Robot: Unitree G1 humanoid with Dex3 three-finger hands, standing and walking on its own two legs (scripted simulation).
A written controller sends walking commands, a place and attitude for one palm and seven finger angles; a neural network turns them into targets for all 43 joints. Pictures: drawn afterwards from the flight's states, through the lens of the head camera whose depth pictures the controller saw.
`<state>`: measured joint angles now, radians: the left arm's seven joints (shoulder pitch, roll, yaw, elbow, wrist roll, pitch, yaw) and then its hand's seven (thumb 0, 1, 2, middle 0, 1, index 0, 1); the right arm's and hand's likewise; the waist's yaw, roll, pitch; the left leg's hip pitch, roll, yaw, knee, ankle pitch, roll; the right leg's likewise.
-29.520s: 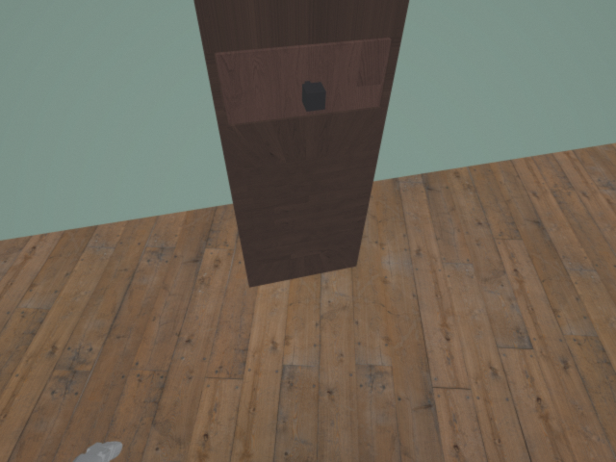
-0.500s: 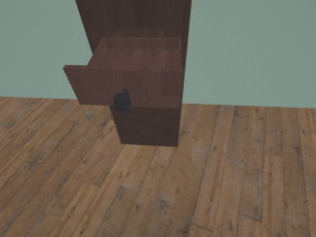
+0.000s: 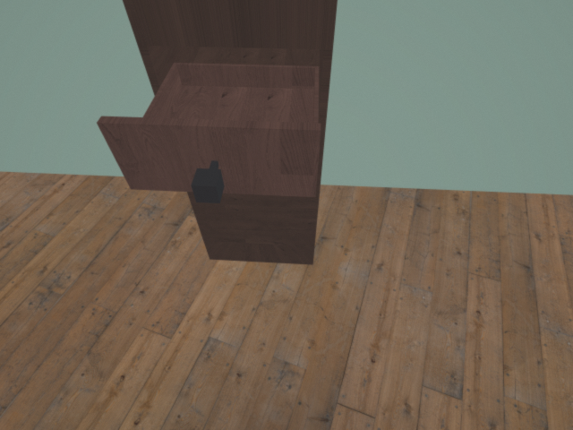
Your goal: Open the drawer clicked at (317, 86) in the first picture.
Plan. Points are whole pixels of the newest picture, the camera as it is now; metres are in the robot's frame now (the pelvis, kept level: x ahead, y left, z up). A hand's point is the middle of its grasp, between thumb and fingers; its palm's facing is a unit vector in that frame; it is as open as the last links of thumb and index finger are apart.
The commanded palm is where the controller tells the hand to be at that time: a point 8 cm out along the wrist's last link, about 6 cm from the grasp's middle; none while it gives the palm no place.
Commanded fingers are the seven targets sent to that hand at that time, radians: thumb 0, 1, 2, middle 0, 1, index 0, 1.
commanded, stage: look to check the result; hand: left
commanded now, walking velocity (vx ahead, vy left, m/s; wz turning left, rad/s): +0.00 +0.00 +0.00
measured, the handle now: (210, 177) +0.52 +0.17 +0.03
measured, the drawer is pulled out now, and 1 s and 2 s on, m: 0.28 0.28 0.28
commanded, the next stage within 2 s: stand and wait in 0.40 s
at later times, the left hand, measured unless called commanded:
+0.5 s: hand out of the picture +0.03 +0.18 -0.17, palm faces +0.02 -0.97 -0.23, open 7.4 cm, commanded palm none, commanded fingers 0.00 0.90 0.90 -0.20 -0.30 -0.20 -0.30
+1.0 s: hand out of the picture +0.07 +0.21 -0.16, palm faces +0.01 -0.96 -0.27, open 7.4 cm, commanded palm none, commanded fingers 0.00 0.90 0.90 -0.20 -0.30 -0.20 -0.30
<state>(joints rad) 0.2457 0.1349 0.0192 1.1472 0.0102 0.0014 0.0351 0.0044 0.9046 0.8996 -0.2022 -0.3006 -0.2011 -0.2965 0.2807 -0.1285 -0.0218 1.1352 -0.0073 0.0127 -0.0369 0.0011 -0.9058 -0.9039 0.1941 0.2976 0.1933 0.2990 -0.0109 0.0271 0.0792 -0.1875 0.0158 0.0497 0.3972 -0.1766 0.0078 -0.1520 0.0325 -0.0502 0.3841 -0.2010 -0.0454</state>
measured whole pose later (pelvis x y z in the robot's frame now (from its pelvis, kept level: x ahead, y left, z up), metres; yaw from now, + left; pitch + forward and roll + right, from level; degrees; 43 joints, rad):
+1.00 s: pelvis +0.02 +0.00 +0.00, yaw +0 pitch -1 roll +0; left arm 0.15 0.22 0.03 1.14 0.01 -0.01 0.02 0.00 0.90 0.90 -0.20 -0.30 -0.20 -0.30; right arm 0.17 -0.22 -0.02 1.13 -0.01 0.01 -0.03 0.00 -0.90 -0.90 0.20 0.30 0.20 0.30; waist -0.01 0.03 0.07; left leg -0.14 0.02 0.05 0.34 -0.18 0.00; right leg -0.10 0.04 -0.05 0.32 -0.20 -0.05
